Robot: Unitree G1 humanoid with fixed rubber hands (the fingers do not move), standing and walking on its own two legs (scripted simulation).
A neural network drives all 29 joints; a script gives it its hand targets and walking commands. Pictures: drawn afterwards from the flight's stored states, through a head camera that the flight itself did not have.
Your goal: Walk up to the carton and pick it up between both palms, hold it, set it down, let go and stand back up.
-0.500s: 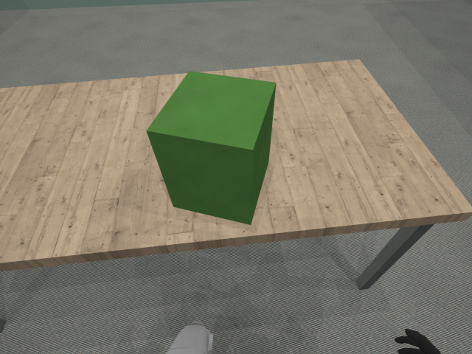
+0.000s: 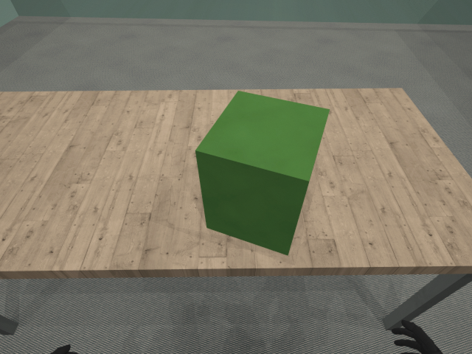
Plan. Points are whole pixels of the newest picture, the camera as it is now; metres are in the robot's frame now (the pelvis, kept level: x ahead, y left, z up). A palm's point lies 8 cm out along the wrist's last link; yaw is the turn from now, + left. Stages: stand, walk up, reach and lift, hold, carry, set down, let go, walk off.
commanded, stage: walk up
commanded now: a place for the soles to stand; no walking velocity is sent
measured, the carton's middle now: (263, 173) +0.48 -0.05 +0.02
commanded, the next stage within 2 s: reach and lift in 1.56 s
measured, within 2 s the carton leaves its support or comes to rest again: neither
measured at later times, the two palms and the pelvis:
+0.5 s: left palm out of the picture +0.07 +0.33 -0.07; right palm (426, 348) +0.16 -0.30 -0.06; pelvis +0.01 +0.00 +0.02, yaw +3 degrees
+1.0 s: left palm out of the picture +0.08 +0.29 -0.09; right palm out of the picture +0.13 -0.35 -0.07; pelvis +0.01 -0.03 +0.01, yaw +5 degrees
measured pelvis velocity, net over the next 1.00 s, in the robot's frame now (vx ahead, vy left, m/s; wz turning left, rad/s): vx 0.01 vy -0.03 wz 0.09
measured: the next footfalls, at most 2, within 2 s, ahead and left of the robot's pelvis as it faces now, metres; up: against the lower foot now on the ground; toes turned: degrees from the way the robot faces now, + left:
none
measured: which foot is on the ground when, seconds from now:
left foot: down 0.00-1.00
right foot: down 0.00-1.00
